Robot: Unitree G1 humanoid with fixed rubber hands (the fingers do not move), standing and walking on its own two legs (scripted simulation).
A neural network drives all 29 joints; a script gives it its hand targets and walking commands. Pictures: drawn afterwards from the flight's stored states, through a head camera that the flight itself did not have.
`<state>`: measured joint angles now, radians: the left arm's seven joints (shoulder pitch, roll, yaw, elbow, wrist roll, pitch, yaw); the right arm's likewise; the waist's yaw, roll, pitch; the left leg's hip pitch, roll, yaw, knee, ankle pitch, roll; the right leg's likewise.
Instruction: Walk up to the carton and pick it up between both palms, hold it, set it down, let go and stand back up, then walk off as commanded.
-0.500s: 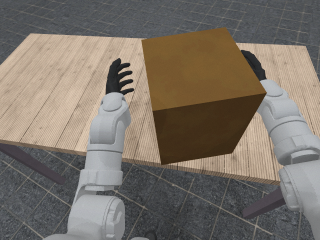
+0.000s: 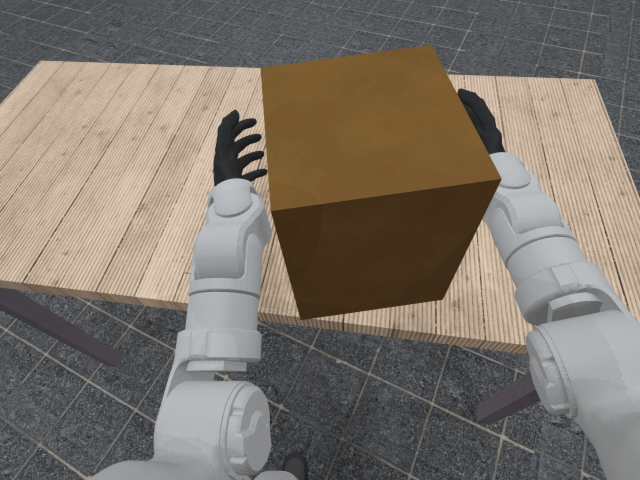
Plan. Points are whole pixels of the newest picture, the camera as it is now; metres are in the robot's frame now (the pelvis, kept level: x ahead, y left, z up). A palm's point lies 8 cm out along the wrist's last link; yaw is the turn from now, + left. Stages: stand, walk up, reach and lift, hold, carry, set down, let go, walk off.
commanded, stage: reach and lift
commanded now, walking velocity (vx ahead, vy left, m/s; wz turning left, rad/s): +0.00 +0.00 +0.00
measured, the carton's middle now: (360, 194) +0.44 +0.04 +0.08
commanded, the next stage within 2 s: none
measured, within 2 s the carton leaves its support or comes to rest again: leaves its support in 0.96 s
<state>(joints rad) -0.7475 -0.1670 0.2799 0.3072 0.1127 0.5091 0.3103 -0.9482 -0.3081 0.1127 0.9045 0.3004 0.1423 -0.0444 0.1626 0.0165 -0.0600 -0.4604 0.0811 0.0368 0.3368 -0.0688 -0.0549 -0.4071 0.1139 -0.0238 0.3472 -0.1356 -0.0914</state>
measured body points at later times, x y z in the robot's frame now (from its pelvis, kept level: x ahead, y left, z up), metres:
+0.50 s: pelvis +0.01 +0.00 +0.00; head +0.06 -0.01 +0.45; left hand +0.40 +0.18 +0.14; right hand +0.49 -0.10 +0.12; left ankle +0.05 +0.16 -0.74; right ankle +0.01 -0.05 -0.74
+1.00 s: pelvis +0.01 +0.00 +0.00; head +0.02 +0.02 +0.45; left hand +0.37 +0.20 +0.15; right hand +0.46 -0.08 +0.13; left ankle +0.05 +0.16 -0.74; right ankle +0.01 -0.05 -0.74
